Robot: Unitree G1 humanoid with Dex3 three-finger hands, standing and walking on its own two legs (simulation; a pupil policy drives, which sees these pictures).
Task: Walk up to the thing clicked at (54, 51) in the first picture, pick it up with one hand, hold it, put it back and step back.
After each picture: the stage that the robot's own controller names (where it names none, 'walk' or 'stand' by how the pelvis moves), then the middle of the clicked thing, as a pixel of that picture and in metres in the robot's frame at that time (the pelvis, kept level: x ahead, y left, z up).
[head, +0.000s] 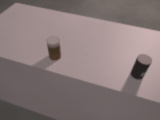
stand; (54, 48) +0.64 +0.15 -0.07
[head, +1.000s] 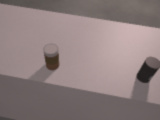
walk; (51, 57) +0.54 +0.14 -0.06
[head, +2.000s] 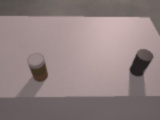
stand; (38, 67) +0.46 +0.19 -0.04
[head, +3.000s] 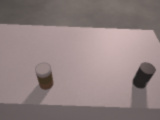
stand; (44, 76) +0.46 +0.17 -0.08
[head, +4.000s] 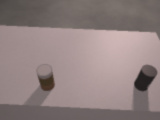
stand; (46, 77) +0.46 +0.17 -0.08
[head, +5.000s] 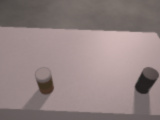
stand; (44, 81) +0.44 +0.17 -0.08
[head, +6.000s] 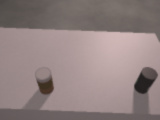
stand; (45, 81) +0.44 +0.17 -0.08
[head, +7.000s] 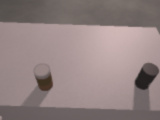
rise first; (43, 77) +0.44 +0.18 -0.07
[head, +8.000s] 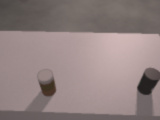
go down; (47, 83) +0.43 +0.18 -0.07
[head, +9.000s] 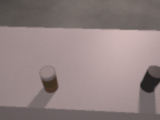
go down; (49, 79) +0.44 +0.17 -0.07
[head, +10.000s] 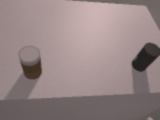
go down; (31, 63) +0.43 +0.16 -0.01
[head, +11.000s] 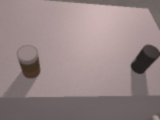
approach; (29, 62) +0.44 +0.16 +0.00
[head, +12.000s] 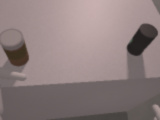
close; (15, 48) +0.46 +0.18 +0.03
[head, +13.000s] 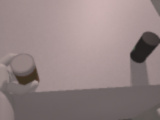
lift; (26, 72) +0.38 +0.15 +0.02
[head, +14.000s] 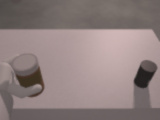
lift; (29, 76) +0.32 +0.16 +0.14
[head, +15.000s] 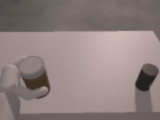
hold; (35, 78) +0.32 +0.14 +0.13
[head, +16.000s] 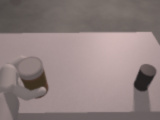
hold; (34, 78) +0.32 +0.15 +0.13
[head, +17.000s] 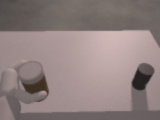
crouch; (34, 82) +0.32 +0.15 +0.11
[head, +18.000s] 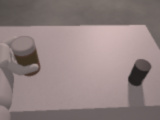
crouch; (27, 57) +0.40 +0.17 +0.12
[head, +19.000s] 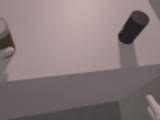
lower; out of the picture +0.48 +0.18 +0.04
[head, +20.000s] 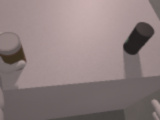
lower; (12, 52) +0.45 +0.17 +0.03
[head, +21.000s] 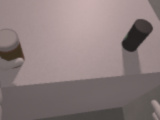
lower; (10, 49) +0.45 +0.17 +0.03
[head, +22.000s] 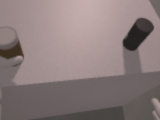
lower; (9, 47) +0.46 +0.17 +0.04
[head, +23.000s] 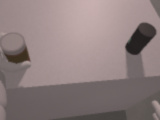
open; (16, 52) +0.45 +0.16 +0.03
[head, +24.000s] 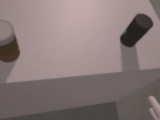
rise; (4, 42) +0.46 +0.17 +0.04
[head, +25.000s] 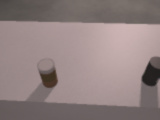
sink last; (48, 73) +0.44 +0.17 -0.01
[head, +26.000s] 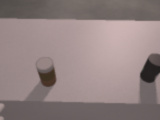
stand; (46, 72) +0.44 +0.16 -0.01
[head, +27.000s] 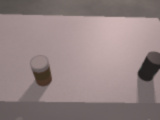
stand; (41, 71) +0.43 +0.17 +0.00
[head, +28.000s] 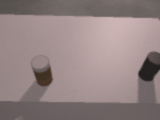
stand; (42, 71) +0.43 +0.17 +0.00
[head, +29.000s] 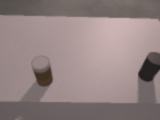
stand; (42, 71) +0.43 +0.16 +0.00
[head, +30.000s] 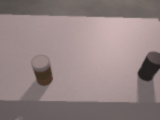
stand; (42, 70) +0.43 +0.17 -0.01
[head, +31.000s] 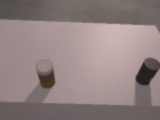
stand; (46, 74) +0.44 +0.16 -0.04
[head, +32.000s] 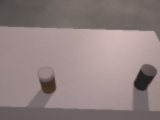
walk; (47, 80) +0.44 +0.16 -0.08
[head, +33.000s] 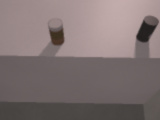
walk; (56, 32) +0.63 +0.14 -0.05
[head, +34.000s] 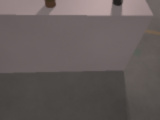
walk; out of the picture +0.94 +0.20 -0.05
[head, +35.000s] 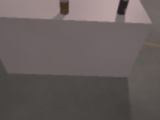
stand; (64, 5) +1.08 +0.16 -0.06
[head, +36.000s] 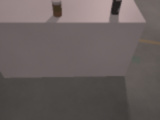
stand; (57, 7) +1.06 +0.17 -0.08
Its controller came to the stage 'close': yes
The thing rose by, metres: 0.20
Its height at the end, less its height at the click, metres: +0.00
